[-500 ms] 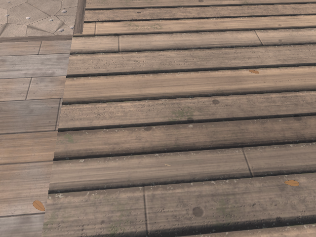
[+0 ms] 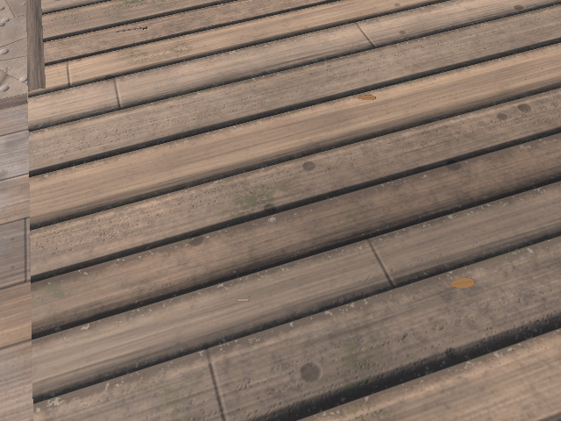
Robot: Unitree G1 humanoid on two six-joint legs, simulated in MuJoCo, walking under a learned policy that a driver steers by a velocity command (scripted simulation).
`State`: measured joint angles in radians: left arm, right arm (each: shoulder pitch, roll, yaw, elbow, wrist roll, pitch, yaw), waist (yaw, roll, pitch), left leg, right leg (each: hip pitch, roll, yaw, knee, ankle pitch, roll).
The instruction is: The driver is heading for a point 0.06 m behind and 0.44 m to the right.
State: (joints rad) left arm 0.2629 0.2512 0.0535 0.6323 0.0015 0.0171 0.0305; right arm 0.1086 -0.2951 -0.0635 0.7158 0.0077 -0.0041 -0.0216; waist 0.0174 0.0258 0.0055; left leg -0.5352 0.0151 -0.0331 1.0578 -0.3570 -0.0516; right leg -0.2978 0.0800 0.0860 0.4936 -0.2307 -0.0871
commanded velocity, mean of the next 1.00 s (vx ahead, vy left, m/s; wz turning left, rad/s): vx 0.30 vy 0.00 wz -0.59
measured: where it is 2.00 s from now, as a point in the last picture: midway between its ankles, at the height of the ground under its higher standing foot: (448, 408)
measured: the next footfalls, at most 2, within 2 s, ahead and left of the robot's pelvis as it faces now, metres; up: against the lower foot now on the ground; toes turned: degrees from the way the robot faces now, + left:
left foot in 0.22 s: +0.17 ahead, +0.12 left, +0.00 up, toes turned -13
right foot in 0.72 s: +0.41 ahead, -0.23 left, +0.00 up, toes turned -26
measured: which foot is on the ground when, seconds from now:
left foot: up 0.00-0.20, down 0.22-0.72, up 0.74-1.00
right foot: down 0.00-0.24, up 0.26-0.70, down 0.72-1.00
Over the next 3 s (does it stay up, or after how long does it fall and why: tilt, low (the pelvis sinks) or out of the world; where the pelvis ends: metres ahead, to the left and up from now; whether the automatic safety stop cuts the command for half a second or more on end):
stays up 0.58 -0.69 -0.01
